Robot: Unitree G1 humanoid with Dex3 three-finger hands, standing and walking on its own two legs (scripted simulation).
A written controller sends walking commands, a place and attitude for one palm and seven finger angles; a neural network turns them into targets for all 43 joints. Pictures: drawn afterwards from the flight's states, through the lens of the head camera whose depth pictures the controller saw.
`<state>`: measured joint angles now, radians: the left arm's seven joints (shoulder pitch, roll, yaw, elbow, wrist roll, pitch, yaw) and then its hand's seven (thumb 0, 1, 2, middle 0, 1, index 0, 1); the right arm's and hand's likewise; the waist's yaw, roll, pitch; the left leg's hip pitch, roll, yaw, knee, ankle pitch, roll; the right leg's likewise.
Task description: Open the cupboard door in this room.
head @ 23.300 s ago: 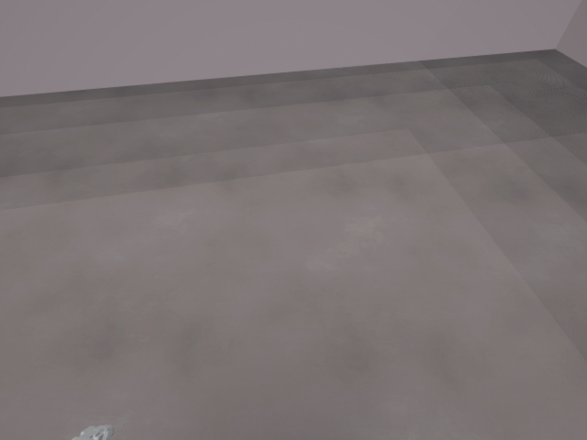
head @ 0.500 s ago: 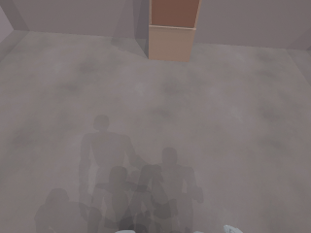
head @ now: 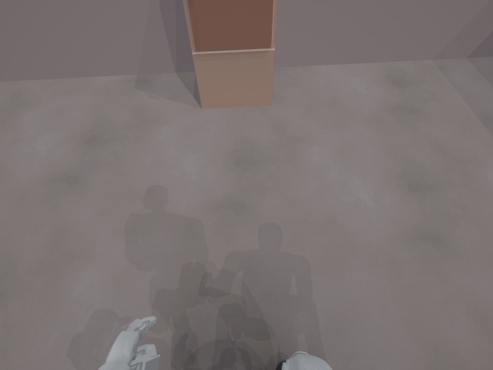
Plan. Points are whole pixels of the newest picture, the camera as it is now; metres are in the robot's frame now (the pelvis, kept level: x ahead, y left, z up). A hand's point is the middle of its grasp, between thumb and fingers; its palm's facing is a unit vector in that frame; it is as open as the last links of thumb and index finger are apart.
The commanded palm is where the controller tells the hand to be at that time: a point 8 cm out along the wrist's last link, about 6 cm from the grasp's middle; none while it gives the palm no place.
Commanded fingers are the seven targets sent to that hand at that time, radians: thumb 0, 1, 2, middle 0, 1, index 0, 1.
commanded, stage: turn or walk to find it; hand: left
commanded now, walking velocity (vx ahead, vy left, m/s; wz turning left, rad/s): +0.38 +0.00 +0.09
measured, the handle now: out of the picture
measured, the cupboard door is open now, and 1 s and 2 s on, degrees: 0 0 0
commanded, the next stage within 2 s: stand and wait in 0.82 s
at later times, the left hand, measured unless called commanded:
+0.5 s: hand out of the picture +0.12 +0.21 -0.17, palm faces +0.14 -0.98 -0.14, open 7.4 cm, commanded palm none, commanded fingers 0.00 0.90 0.90 -0.20 -0.30 -0.20 -0.30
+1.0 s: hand (177, 176) +0.58 +0.18 -0.15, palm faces -0.06 -0.97 -0.23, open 7.4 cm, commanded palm none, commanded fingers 0.00 0.90 0.90 -0.20 -0.30 -0.20 -0.30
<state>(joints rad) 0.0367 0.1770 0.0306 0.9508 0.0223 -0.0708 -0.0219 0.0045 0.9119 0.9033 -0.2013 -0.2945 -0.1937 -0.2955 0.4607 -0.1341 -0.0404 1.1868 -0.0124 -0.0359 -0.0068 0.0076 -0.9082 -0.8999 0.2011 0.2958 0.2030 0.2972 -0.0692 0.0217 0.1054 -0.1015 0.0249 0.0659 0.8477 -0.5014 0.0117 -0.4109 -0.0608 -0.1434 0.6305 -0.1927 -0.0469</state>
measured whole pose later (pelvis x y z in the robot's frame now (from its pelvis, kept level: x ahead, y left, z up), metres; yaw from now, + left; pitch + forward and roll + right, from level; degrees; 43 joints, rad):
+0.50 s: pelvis +0.22 +0.05 +0.00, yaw +2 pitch -1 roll -1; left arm 0.39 0.16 0.03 1.17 0.01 -0.02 -0.01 0.01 0.91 0.90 -0.20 -0.29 -0.19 -0.30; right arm 0.05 -0.19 -0.04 0.97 -0.03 -0.07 0.02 0.00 -0.91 -0.90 0.20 0.30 0.20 0.30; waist 0.06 -0.02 0.09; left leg -0.36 0.05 0.15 0.63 -0.24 0.06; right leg -0.22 -0.08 -0.10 0.98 -0.49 0.01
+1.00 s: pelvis +0.44 +0.00 +0.00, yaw +1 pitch -1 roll +1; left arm 0.05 0.19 0.03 0.98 0.02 -0.07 -0.01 0.00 0.91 0.90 -0.20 -0.29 -0.19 -0.30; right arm 0.42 -0.14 -0.04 1.18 -0.01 -0.03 -0.01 0.01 -0.91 -0.90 0.20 0.30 0.20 0.30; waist -0.06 0.02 0.12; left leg -0.12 0.06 0.10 0.86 -0.53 -0.03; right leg -0.43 -0.07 -0.14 0.64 -0.18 -0.05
